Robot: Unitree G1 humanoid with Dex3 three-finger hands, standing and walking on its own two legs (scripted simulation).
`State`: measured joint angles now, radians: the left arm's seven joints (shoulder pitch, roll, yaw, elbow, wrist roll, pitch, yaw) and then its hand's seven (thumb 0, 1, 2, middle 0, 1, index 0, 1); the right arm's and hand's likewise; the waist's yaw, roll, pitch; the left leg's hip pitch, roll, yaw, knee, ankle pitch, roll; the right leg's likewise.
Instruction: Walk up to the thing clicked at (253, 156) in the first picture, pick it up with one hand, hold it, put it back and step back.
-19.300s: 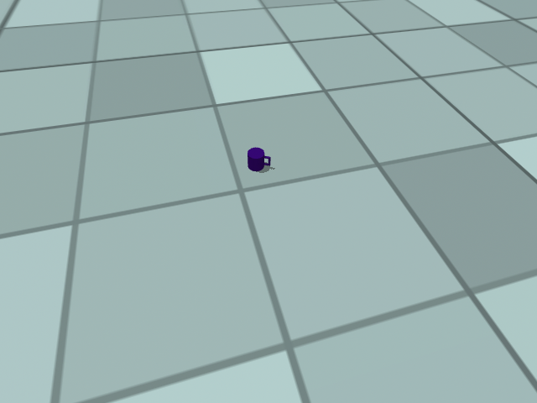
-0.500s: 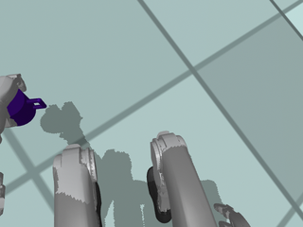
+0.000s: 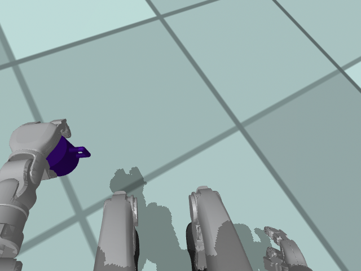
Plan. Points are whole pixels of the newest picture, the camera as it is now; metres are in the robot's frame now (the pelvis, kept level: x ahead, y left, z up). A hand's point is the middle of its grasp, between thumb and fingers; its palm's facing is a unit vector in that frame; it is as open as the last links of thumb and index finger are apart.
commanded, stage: lift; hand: left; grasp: from above
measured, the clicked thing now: (61, 153) +0.40 +0.26 -0.14
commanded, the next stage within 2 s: hold in 0.90 s
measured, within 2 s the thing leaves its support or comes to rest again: neither
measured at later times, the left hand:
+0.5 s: hand (17, 141) +0.35 +0.24 +0.07, palm faces -0.48 -0.08 -0.87, open 11.3 cm
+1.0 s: hand (11, 102) +0.38 +0.22 +0.15, palm faces -0.47 -0.11 -0.88, open 11.3 cm
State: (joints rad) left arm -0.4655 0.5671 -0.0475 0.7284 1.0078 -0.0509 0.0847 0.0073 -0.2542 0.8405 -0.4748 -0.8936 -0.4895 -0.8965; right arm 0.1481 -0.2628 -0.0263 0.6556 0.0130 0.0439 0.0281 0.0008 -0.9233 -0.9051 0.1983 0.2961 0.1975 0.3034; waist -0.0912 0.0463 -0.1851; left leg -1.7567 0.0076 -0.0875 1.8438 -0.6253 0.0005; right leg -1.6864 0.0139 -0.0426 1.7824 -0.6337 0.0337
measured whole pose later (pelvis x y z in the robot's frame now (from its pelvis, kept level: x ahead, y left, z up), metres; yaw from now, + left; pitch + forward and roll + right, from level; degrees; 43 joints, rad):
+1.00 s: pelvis +0.07 -0.01 +0.23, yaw +2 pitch +10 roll -1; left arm -0.31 0.36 -0.20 0.84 0.98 0.05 0.13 0.01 -0.26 0.84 -0.48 -0.89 -0.50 -0.89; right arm 0.25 -0.26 -0.05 0.73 0.04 0.01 -0.04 0.00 -0.91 -0.90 0.20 0.30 0.20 0.30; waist -0.06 0.04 -0.08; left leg -0.60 0.03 0.00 0.80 -0.37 -0.01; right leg -0.58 0.01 0.02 0.78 -0.37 0.01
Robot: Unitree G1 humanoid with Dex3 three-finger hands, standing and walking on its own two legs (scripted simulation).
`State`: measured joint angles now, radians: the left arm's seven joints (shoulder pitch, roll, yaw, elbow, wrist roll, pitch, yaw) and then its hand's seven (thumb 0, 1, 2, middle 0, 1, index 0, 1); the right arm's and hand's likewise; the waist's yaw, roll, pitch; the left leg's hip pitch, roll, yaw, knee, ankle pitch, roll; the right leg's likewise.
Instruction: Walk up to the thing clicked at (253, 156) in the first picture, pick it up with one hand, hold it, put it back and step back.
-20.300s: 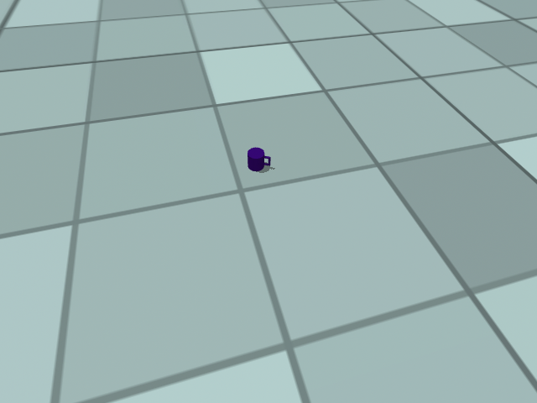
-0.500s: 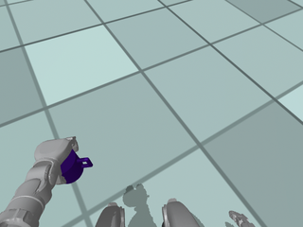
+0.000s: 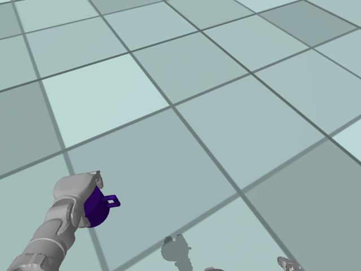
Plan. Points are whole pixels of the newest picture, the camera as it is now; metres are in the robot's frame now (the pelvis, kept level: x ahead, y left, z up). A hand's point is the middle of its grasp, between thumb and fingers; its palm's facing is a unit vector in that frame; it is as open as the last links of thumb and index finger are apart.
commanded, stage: hold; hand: left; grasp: from above
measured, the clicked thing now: (94, 204) +0.32 +0.20 -0.12
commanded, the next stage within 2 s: crouch in 1.90 s
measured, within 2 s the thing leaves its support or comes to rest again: neither
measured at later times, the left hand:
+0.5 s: hand (74, 200) +0.31 +0.22 -0.04, palm faces -0.48 -0.05 -0.88, open 11.3 cm
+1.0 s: hand (72, 209) +0.28 +0.21 -0.02, palm faces -0.46 -0.06 -0.88, open 11.3 cm
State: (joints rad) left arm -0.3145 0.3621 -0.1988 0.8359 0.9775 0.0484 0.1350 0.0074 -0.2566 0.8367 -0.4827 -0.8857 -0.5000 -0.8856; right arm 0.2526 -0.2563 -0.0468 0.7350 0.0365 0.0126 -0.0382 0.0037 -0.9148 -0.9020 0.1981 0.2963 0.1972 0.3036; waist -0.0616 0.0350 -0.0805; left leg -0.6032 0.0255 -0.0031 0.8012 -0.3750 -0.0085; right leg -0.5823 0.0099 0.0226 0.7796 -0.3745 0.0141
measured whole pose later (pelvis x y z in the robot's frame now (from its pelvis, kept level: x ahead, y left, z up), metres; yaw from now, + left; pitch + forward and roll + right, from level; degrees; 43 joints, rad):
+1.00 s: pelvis -0.02 +0.00 +0.03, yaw -1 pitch +2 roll +0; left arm -0.26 0.38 -0.23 0.71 0.98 0.01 0.01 0.01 -0.25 0.83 -0.48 -0.88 -0.50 -0.88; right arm 0.20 -0.27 -0.03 0.70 0.05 0.04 -0.04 0.01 -0.91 -0.90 0.20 0.30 0.20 0.30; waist -0.01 0.05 -0.01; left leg -0.33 0.02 0.02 0.55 -0.24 0.00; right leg -0.33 0.00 0.04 0.55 -0.25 0.02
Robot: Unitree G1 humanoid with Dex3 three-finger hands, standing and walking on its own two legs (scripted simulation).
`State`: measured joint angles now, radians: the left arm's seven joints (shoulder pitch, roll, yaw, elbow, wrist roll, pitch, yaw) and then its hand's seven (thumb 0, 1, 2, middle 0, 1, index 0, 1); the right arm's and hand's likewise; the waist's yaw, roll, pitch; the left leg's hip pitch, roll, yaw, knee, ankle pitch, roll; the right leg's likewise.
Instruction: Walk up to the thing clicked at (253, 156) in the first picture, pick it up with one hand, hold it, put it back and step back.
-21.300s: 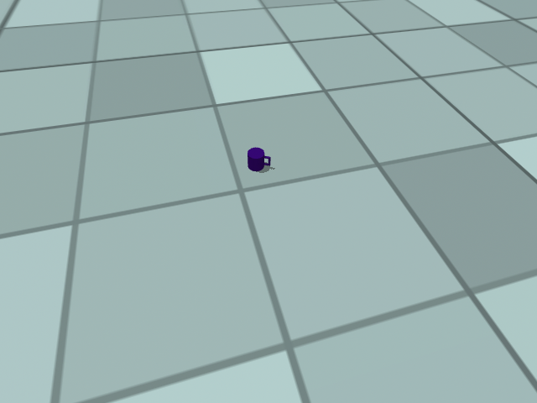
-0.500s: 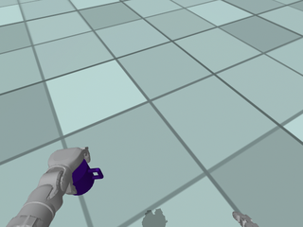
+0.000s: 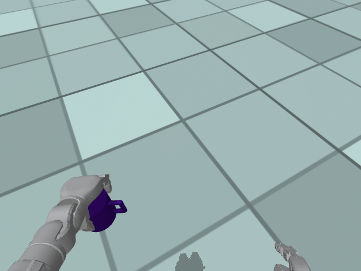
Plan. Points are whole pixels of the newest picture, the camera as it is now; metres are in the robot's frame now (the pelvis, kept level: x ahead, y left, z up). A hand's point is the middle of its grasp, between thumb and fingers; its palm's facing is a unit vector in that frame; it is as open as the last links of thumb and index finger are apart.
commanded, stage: hold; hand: left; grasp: from above
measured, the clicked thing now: (101, 208) +0.31 +0.20 -0.09
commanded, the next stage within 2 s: crouch in 0.90 s
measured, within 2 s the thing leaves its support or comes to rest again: neither
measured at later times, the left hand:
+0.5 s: hand (88, 201) +0.30 +0.22 -0.03, palm faces -0.47 -0.06 -0.88, open 11.3 cm
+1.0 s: hand (88, 198) +0.31 +0.22 -0.03, palm faces -0.47 -0.07 -0.88, open 11.3 cm
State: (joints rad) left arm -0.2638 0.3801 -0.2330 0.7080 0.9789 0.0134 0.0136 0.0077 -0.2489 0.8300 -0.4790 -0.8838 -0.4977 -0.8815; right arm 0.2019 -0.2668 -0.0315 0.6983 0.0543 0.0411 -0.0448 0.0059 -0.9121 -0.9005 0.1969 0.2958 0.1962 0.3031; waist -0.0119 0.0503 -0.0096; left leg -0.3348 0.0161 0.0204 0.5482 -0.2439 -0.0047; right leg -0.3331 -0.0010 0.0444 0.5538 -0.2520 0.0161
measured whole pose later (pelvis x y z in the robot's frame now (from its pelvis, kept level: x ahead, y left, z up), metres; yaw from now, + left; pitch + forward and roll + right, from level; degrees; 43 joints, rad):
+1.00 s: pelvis +0.02 +0.00 +0.01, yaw +0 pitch +1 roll +0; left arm -0.24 0.40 -0.23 0.62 0.97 0.01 -0.06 0.01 -0.24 0.82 -0.47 -0.89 -0.49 -0.88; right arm 0.18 -0.26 -0.03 0.68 0.07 0.08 -0.06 0.01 -0.91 -0.90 0.20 0.30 0.20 0.30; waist 0.00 0.05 -0.01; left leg -0.25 0.01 0.02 0.46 -0.23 -0.01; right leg -0.25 0.00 0.04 0.47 -0.24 0.01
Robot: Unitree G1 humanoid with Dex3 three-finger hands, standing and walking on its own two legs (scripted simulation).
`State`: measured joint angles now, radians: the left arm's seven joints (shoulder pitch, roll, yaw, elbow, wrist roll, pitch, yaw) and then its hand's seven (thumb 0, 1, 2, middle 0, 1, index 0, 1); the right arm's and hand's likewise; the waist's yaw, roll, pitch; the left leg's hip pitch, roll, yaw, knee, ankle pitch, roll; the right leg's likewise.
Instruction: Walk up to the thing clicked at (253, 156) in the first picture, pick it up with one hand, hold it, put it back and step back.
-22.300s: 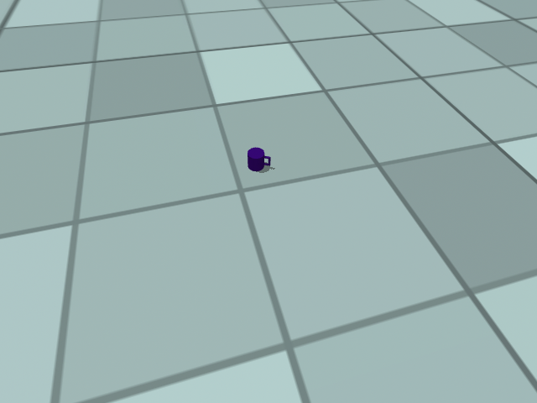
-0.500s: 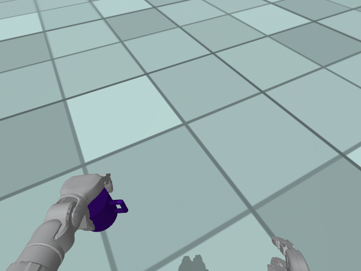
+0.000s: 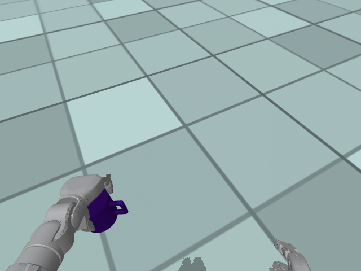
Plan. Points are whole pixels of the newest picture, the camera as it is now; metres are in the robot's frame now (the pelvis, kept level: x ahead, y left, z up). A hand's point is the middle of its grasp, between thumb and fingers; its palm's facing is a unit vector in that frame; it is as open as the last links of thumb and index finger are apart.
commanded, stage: crouch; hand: left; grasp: from above
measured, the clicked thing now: (102, 208) +0.30 +0.20 -0.07
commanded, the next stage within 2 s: lower in 1.88 s
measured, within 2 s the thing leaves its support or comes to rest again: neither
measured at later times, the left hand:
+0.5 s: hand (101, 223) +0.30 +0.23 -0.18, palm faces -0.45 +0.04 -0.89, open 11.3 cm
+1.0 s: hand (117, 237) +0.34 +0.25 -0.43, palm faces -0.49 -0.01 -0.87, open 11.2 cm
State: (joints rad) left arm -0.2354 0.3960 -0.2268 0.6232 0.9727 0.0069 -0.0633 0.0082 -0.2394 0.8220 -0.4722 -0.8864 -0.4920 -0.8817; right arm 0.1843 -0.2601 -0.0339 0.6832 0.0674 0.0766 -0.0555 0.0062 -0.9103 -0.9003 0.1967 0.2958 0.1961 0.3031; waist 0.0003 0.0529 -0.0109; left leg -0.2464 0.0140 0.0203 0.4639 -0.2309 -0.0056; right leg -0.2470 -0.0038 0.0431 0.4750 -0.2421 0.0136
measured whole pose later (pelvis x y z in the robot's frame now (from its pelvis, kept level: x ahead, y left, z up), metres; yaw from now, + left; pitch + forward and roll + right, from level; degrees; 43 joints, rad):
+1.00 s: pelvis -0.07 +0.01 -0.28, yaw -1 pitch +37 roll -4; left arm -0.71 0.51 0.01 1.22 1.19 -0.13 0.34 0.01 -0.20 0.79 -0.42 -0.92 -0.47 -0.89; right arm 0.21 -0.23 -0.03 0.75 -0.06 -0.04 0.02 0.00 -0.90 -0.90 0.20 0.30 0.20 0.30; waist -0.15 0.05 -0.20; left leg -1.87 0.00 -0.06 1.86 -0.63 0.00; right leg -1.82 0.01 -0.01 1.82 -0.64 0.03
